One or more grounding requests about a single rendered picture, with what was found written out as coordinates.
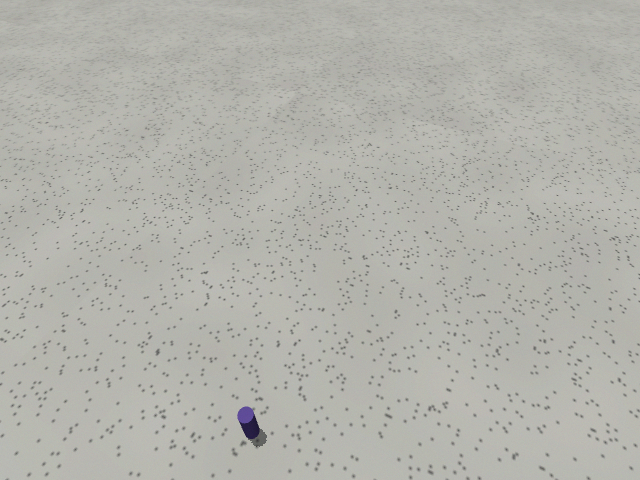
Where can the can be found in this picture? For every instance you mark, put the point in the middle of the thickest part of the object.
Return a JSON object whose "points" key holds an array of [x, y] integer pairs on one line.
{"points": [[248, 422]]}

